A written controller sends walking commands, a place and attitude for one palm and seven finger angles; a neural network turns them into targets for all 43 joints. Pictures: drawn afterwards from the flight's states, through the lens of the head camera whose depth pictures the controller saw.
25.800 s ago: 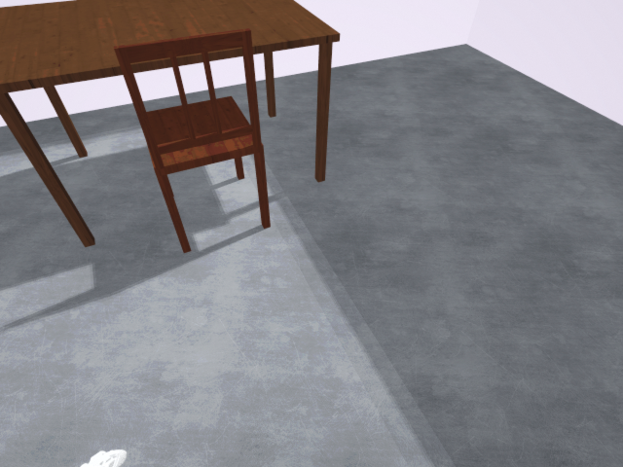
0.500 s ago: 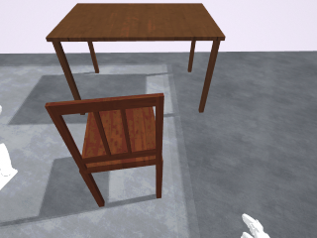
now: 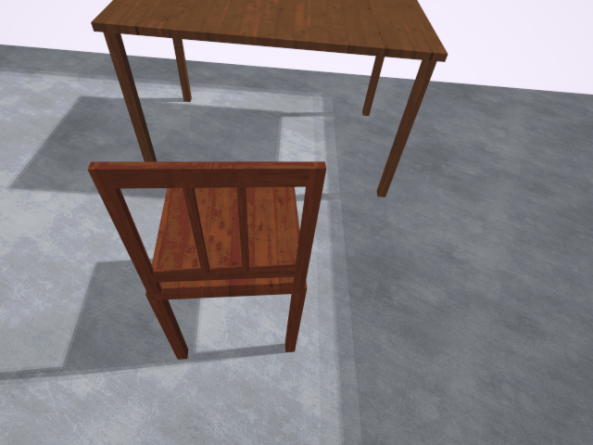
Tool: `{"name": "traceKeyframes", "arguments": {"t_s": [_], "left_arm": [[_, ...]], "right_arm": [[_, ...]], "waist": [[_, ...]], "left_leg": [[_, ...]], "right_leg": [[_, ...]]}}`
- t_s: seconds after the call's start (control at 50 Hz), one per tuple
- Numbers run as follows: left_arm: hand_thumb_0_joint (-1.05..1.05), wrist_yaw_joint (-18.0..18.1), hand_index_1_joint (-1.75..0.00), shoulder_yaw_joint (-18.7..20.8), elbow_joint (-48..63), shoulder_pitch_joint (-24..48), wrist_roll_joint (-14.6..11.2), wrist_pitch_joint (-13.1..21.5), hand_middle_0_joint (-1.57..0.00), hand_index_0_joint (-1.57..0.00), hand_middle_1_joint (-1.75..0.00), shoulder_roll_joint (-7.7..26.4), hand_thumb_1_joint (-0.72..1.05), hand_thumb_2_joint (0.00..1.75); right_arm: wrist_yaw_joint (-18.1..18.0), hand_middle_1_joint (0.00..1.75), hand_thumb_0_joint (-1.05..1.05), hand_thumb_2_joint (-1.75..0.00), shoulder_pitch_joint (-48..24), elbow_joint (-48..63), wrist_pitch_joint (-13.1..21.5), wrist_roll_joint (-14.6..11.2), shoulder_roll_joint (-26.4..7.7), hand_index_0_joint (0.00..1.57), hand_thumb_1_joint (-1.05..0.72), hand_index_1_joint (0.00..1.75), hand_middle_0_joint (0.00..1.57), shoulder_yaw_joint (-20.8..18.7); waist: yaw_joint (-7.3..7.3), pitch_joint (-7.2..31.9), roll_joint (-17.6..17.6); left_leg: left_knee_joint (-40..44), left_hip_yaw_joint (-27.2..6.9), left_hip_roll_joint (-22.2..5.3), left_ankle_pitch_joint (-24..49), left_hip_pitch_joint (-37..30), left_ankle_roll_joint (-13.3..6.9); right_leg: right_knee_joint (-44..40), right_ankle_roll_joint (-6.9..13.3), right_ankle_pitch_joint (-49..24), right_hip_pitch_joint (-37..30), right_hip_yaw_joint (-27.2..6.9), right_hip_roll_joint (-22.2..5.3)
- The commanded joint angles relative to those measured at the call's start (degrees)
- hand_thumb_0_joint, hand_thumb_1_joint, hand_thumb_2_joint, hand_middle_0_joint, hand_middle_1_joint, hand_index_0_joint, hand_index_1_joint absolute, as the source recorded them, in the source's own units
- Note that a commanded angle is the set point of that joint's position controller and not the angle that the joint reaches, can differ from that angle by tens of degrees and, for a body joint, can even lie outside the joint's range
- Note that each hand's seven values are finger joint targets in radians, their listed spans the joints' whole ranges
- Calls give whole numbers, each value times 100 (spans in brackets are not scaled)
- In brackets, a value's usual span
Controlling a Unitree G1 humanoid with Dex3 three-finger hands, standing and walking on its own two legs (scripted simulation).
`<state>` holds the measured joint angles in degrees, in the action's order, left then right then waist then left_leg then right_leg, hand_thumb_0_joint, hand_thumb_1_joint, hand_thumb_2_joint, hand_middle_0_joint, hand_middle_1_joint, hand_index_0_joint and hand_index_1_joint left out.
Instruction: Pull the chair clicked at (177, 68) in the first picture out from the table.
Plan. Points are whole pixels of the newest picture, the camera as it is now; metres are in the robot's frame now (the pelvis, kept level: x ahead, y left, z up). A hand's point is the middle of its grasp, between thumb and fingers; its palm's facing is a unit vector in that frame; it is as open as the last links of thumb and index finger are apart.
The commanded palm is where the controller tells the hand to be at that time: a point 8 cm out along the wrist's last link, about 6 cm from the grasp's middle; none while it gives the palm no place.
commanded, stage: let the arm hang, fingers relaxed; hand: left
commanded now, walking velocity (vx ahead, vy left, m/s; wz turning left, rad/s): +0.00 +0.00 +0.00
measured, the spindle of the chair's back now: (198, 233) +0.50 +0.22 -0.11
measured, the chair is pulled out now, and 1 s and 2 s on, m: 0.62 0.62 0.62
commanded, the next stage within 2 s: look to check the result in 0.68 s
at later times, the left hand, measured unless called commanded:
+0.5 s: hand out of the picture -0.01 +0.14 -0.17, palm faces +0.01 -0.99 -0.16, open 7.4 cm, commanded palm none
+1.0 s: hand out of the picture +0.00 +0.14 -0.17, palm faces +0.03 -0.98 -0.18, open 7.4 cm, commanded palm none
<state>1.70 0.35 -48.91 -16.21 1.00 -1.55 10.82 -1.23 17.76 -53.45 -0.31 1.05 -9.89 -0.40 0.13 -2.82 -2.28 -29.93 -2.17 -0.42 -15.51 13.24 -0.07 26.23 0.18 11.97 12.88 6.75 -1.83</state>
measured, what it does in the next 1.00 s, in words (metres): stands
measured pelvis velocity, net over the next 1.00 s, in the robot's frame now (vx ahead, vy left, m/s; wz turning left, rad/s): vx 0.00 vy -0.02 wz -0.01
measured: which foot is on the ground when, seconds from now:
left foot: down 0.00-1.00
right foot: down 0.00-1.00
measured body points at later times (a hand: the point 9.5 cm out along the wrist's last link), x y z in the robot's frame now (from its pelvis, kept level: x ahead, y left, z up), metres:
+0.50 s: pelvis +0.00 -0.01 +0.00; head +0.01 -0.02 +0.45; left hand -0.01 +0.19 -0.16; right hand -0.03 -0.21 -0.16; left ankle +0.01 +0.12 -0.74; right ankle +0.02 -0.12 -0.74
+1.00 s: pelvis +0.00 -0.02 +0.00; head +0.02 -0.03 +0.45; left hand +0.00 +0.19 -0.16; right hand -0.03 -0.22 -0.16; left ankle +0.01 +0.12 -0.74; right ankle +0.02 -0.12 -0.74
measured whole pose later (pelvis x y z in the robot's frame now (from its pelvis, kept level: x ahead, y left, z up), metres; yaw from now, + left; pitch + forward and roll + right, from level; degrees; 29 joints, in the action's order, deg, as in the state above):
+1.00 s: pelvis +0.00 -0.02 +0.00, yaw -1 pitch -1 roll +0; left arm 2.3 -0.2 -61.1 -18.2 0.7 -0.3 7.0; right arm -1.9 21.2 -61.6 0.1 0.7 -4.9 0.4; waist 0.2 -2.7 0.5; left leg -27.0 -1.8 -1.7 -14.4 11.3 1.6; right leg 26.5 2.1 12.6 12.7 6.4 -0.6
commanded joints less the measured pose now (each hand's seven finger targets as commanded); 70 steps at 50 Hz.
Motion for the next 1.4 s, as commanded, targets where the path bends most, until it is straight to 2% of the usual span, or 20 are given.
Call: {"name": "traceKeyframes", "arguments": {"t_s": [0.0, 0.06, 0.24, 0.48, 0.54, 0.58, 0.66, 0.68, 0.76, 0.78, 0.86, 0.88, 0.96, 0.98, 1.16, 1.18, 1.24, 1.28, 1.36, 1.38], "left_arm": [[0, -21, -30, 96, -69, -304, -27, 95, -20, -20, -30, 472, 90, 90], [0, -26, -30, 65, -314, -338, -43, 103, -20, -20, -30, 468, 90, 90], [0, 26, -30, 1, -775, -609, -71, 141, -20, -20, -30, 438, 90, 90], [0, 65, -30, -4, -1054, -730, -48, 148, -20, -20, -30, 215, 90, 90], [0, 66, -30, 19, -1051, -761, -50, 168, -20, -20, -30, 156, 90, 90], [0, 66, -30, 5, -1103, -759, -52, 165, -20, -20, -30, 141, 90, 90], [0, 64, -30, 27, -1095, -753, -62, 187, -20, -20, -30, 126, 90, 90], [0, 67, -30, 25, -1096, -712, -58, 171, -20, -20, -30, 98, 90, 90], [0, 61, -30, 34, -1100, -742, -64, 177, -20, -20, -30, 91, 90, 90], [0, 65, -30, 26, -1098, -727, -58, 169, -20, -20, -30, 90, 90, 90], [0, 61, -30, 48, -1077, -717, -62, 166, -20, -20, -30, 96, 90, 90], [0, 63, -30, 42, -1077, -676, -58, 155, -20, -20, -30, 112, 90, 90], [0, 61, -30, 58, -1051, -699, -63, 165, -20, -20, -30, 129, 90, 90], [0, 64, -30, 54, -1054, -660, -55, 159, -20, -20, -30, 123, 90, 90], [0, 57, -30, 68, -1052, -696, -63, 176, -20, -20, -30, 105, 90, 90], [0, 62, -30, 57, -1056, -648, -61, 165, -20, -20, -30, 99, 90, 90], [0, 63, -30, 61, -1063, -714, -65, 186, -20, -20, -30, 101, 90, 90], [0, 62, -30, 58, -1066, -646, -59, 164, -20, -20, -30, 98, 90, 90], [0, 60, -30, 66, -1064, -712, -63, 178, -20, -20, -30, 113, 90, 90], [0, 62, -30, 60, -1069, -677, -57, 171, -20, -20, -30, 113, 90, 90]], "right_arm": [[-21, 30, 0, -90, 373, 172, 109, -8, -525, 20, -90, 30, 20, -77], [-27, 30, 0, -90, 554, 26, 120, -15, -519, 20, -90, 30, 20, -60], [-34, 30, 0, -90, 833, -393, 112, -39, -357, 20, -90, 30, 20, 4], [-70, 30, 0, -90, 961, -695, 90, -39, -5, 20, -90, 30, 20, 24], [-80, 30, 0, -90, 989, -697, 113, -33, 13, 20, -90, 30, 20, 21], [-92, 30, 0, -90, 947, -720, 93, -39, 52, 20, -90, 30, 20, 24], [-100, 30, 0, -90, 1029, -726, 112, -36, 68, 20, -90, 30, 20, 20], [-110, 30, 0, -90, 992, -735, 99, -39, 92, 20, -90, 30, 20, 14], [-117, 30, 0, -90, 991, -741, 124, -41, 62, 20, -90, 30, 20, 19], [-118, 30, 0, -90, 978, -745, 107, -45, 80, 20, -90, 30, 20, 14], [-113, 30, 0, -90, 1011, -741, 107, -35, 54, 20, -90, 30, 20, 9], [-114, 30, 0, -90, 981, -757, 89, -41, 58, 20, -90, 30, 20, 9], [-104, 30, 0, -90, 1008, -748, 94, -31, 63, 20, -90, 30, 20, 8], [-107, 30, 0, -90, 983, -761, 85, -34, 88, 20, -90, 30, 20, 3], [-120, 30, 0, -90, 986, -759, 116, -39, 63, 20, -90, 30, 20, 6], [-129, 30, 0, -90, 971, -762, 104, -43, 67, 20, -90, 30, 20, 8], [-126, 30, 0, -90, 962, -762, 122, -43, 48, 20, -90, 30, 20, 9], [-130, 30, 0, -90, 944, -764, 104, -44, 64, 20, -90, 30, 20, 9], [-122, 30, 0, -90, 954, -768, 109, -43, 58, 20, -90, 30, 20, 11], [-126, 30, 0, -90, 937, -781, 92, -46, 78, 20, -90, 30, 20, 12]], "waist": [[23, -53, 591], [16, -121, 295], [18, -107, 65], [-2, -560, 352], [2, -274, 273], [7, -454, 354], [-12, -194, 371], [-6, -400, 371], [12, -231, 387], [17, -403, 338], [7, -280, 196], [6, -475, 212], [2, -272, 198], [-2, -475, 261], [5, -212, 246], [-3, -404, 347], [6, -160, 289], [-1, -460, 301], [0, -245, 281], [-6, -456, 261]], "left_leg": [[975, -591, -481, 199, 604, -313], [1013, -572, -455, 94, 564, -328], [898, -357, -397, 191, 331, -315], [930, -263, -376, -22, 439, -296], [829, -234, -359, 170, 342, -268], [824, -215, -360, 146, 337, -269], [732, -212, -358, 364, 242, -243], [791, -231, -390, 363, 304, -257], [777, -228, -401, 484, 261, -247], [810, -243, -403, 443, 336, -259], [775, -215, -379, 346, 269, -247], [813, -227, -384, 287, 349, -253], [743, -187, -356, 304, 232, -238], [792, -207, -369, 306, 312, -248], [758, -193, -386, 467, 201, -239], [813, -220, -410, 480, 265, -250], [746, -185, -404, 580, 136, -235], [831, -219, -418, 481, 247, -249], [755, -170, -384, 437, 158, -230], [793, -181, -398, 399, 229, -240]], "right_leg": [[-441, 270, 0, -455, -503, -363], [-497, 282, 118, -372, -572, -400], [-596, 321, 254, -202, -714, -474], [-687, 357, 468, 122, -726, -417], [-626, 363, 308, -47, -752, -458], [-717, 380, 371, 65, -768, -432], [-655, 398, 188, -94, -772, -470], [-665, 405, 147, -16, -704, -429], [-587, 395, -20, -160, -707, -454], [-641, 404, 12, -105, -690, -427], [-651, 395, 192, -101, -722, -459], [-697, 403, 251, -27, -705, -423], [-690, 404, 322, -59, -752, -475], [-714, 411, 297, 17, -716, -436], [-631, 407, 59, -160, -736, -462], [-641, 423, 25, -95, -705, -421], [-601, 415, -100, -201, -740, -463], [-639, 414, 17, -55, -700, -418], [-654, 408, 80, -132, -763, -463], [-704, 418, 128, -47, -733, -435]]}}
